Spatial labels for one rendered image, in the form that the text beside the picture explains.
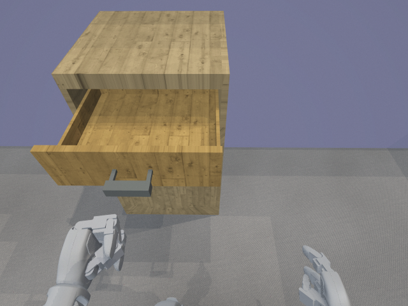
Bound left robot forearm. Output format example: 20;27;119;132
44;284;91;306

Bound handle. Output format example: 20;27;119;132
103;169;153;197

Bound drawer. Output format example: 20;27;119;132
30;89;222;187

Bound cabinet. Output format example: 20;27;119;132
51;11;230;215

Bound left robot hand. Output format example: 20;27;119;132
56;214;127;290

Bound right robot hand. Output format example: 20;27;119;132
299;245;351;306

